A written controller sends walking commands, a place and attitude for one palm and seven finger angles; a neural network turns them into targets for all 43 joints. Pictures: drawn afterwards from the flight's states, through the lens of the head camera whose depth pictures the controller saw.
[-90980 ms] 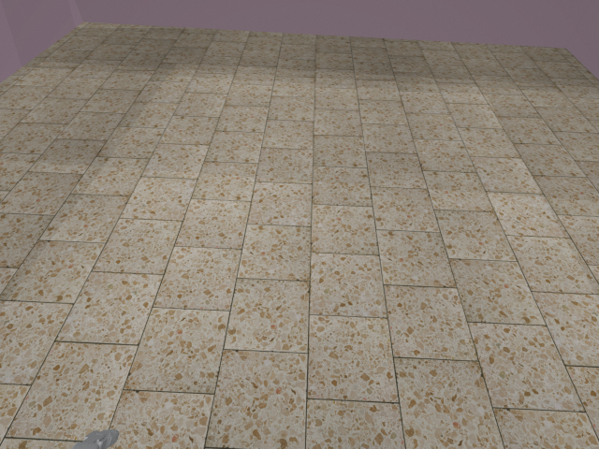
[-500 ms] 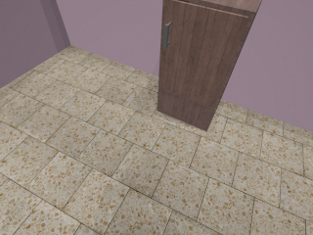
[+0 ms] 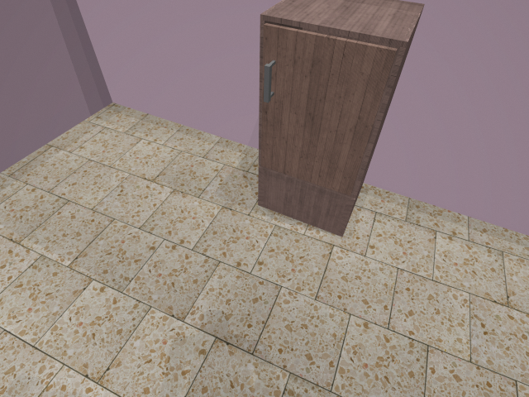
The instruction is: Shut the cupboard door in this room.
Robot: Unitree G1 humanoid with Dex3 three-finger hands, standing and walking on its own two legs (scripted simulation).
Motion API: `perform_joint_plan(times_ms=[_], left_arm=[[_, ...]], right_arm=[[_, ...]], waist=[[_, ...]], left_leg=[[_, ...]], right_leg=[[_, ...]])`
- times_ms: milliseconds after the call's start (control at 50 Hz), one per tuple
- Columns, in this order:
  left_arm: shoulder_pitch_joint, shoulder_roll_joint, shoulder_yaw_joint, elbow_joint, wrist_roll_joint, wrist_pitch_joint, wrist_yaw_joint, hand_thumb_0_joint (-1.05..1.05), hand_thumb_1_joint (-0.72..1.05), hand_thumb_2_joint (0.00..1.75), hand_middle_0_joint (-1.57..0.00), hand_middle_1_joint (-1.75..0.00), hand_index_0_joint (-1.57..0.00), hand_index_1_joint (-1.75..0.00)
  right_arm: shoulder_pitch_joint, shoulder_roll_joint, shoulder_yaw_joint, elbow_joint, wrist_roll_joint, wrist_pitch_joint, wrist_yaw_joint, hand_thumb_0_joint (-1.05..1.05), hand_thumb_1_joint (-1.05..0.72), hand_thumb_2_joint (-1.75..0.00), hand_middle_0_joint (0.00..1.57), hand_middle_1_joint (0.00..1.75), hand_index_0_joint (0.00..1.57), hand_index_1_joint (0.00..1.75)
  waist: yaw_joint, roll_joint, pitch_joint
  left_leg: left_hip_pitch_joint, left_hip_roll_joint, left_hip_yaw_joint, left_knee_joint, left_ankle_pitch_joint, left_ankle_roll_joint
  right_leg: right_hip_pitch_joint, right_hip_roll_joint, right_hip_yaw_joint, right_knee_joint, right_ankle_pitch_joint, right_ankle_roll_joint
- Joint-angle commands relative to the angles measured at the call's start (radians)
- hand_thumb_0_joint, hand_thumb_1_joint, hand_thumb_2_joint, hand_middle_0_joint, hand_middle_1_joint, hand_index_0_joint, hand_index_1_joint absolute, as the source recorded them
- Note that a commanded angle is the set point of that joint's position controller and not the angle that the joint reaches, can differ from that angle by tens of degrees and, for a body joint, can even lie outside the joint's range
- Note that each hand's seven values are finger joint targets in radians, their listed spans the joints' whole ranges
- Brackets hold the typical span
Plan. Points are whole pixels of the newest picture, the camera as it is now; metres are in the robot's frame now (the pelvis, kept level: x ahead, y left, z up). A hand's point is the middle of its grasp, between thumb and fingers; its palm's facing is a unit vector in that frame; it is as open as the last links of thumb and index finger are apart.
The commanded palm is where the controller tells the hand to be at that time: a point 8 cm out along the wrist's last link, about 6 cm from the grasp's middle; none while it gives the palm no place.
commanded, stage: let the arm hang, fingers relaxed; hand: left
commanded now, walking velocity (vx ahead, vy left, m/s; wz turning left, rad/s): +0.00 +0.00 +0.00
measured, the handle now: (270, 81) +1.10 +0.03 -0.05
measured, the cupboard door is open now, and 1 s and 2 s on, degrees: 0 0 0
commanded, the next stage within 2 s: look to check the result in 0.06 s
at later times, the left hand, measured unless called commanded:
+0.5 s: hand out of the picture +0.03 +0.20 -0.17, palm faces +0.00 -0.97 -0.24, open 7.4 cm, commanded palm none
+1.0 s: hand out of the picture +0.07 +0.20 -0.17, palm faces +0.00 -0.96 -0.26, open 7.4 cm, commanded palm none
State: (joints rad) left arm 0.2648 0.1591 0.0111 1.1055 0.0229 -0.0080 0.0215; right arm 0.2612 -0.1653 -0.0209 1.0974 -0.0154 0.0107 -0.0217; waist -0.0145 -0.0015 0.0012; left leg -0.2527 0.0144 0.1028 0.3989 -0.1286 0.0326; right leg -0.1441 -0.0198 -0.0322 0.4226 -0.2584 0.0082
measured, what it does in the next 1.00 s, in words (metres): stands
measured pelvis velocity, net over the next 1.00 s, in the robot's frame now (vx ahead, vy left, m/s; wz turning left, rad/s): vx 0.04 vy -0.01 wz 0.00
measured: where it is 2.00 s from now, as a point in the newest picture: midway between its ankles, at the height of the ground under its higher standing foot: outside the picture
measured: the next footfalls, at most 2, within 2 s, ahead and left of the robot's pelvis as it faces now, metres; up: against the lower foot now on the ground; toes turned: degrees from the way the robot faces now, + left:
none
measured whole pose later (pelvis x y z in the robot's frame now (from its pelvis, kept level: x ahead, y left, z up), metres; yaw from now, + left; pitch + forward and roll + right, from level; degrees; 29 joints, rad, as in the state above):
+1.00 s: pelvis +0.04 -0.01 +0.00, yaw +0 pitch -1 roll +0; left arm 0.21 0.24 0.01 1.14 0.02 -0.02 0.01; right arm 0.17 -0.25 -0.01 1.13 -0.01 0.00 -0.02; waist 0.00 0.00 0.04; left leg -0.16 0.02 0.09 0.34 -0.16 0.01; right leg -0.02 -0.01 -0.04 0.31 -0.27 -0.01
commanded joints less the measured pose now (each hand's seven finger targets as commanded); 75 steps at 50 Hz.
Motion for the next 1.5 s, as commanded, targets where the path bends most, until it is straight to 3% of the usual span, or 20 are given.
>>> perform_joint_plan(times_ms=[0, 320, 800, 1060, 1160, 1480], left_arm=[[0.074, 0.145, 0.026, -0.014, -0.005, -0.008, 0.010, 0.00, 0.90, 0.90, -0.20, -0.30, -0.20, -0.30], [0.026, 0.190, 0.025, 0.001, -0.009, -0.015, 0.008, 0.00, 0.90, 0.90, -0.20, -0.30, -0.20, -0.30], [-0.021, 0.242, 0.025, 0.001, -0.008, -0.019, 0.005, 0.00, 0.90, 0.90, -0.20, -0.30, -0.20, -0.30], [-0.010, 0.241, 0.024, 0.004, -0.012, -0.020, 0.008, 0.00, 0.90, 0.90, -0.20, -0.30, -0.20, -0.30], [-0.003, 0.233, 0.023, 0.008, -0.012, -0.018, 0.008, 0.00, 0.90, 0.90, -0.20, -0.30, -0.20, -0.30], [0.017, 0.217, 0.023, 0.012, -0.012, -0.019, 0.013, 0.00, 0.90, 0.90, -0.20, -0.30, -0.20, -0.30]], right_arm=[[0.042, -0.135, -0.017, -0.025, 0.001, -0.018, -0.004, 0.00, -0.90, -0.90, 0.20, 0.30, 0.20, 0.30], [-0.016, -0.186, -0.016, -0.009, 0.004, -0.023, -0.006, 0.00, -0.90, -0.90, 0.20, 0.30, 0.20, 0.30], [-0.086, -0.241, -0.011, -0.016, 0.005, -0.025, -0.004, 0.00, -0.90, -0.90, 0.20, 0.30, 0.20, 0.30], [-0.071, -0.235, -0.007, -0.007, 0.004, -0.026, -0.008, 0.00, -0.90, -0.90, 0.20, 0.30, 0.20, 0.30], [-0.065, -0.226, -0.006, -0.001, 0.004, -0.023, -0.008, 0.00, -0.90, -0.90, 0.20, 0.30, 0.20, 0.30], [-0.050, -0.210, -0.005, 0.004, 0.004, -0.021, -0.013, 0.00, -0.90, -0.90, 0.20, 0.30, 0.20, 0.30]], waist=[[0.008, 0.008, 0.068], [0.004, 0.011, 0.031], [0.007, 0.000, 0.027], [0.008, -0.005, 0.003], [0.008, -0.006, 0.030], [0.006, -0.006, 0.023]], left_leg=[[0.069, 0.098, -0.144, -0.094, -0.056, -0.003], [0.144, 0.110, -0.137, -0.080, 0.080, -0.002], [0.177, 0.116, -0.139, -0.094, 0.141, -0.008], [0.199, 0.116, -0.127, -0.078, 0.194, -0.010], [0.186, 0.114, -0.122, -0.082, 0.168, -0.012], [0.193, 0.113, -0.110, -0.067, 0.185, -0.015]], right_leg=[[-0.094, -0.079, 0.080, -0.118, 0.034, -0.044], [-0.032, -0.092, 0.080, -0.146, 0.122, -0.044], [0.016, -0.104, 0.078, -0.177, 0.202, -0.038], [0.047, -0.109, 0.074, -0.162, 0.297, -0.041], [0.040, -0.108, 0.074, -0.170, 0.280, -0.041], [0.054, -0.106, 0.076, -0.161, 0.354, -0.041]])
